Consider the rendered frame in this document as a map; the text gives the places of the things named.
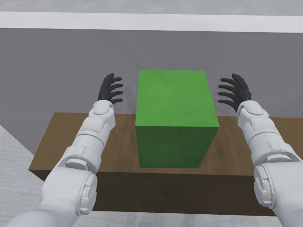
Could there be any robot left upper arm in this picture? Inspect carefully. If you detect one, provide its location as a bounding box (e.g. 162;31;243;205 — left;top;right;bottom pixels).
3;166;98;227

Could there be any left robot hand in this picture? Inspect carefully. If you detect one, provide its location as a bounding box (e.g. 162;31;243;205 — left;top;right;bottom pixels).
98;73;123;104

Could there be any right robot hand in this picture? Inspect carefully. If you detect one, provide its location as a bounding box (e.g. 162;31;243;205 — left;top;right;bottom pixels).
218;73;251;112

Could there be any robot left forearm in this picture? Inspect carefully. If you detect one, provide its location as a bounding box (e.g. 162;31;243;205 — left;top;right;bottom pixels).
40;100;116;203

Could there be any robot right forearm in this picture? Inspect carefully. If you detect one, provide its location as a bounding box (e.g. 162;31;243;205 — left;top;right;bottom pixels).
237;100;303;167

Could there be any carton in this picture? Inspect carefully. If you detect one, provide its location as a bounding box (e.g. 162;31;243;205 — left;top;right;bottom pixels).
135;70;220;168

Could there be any robot right upper arm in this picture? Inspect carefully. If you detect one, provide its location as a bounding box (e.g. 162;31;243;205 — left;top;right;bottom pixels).
254;161;303;227

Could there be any pedestal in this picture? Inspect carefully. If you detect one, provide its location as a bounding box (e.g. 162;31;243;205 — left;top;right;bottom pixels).
29;112;303;217

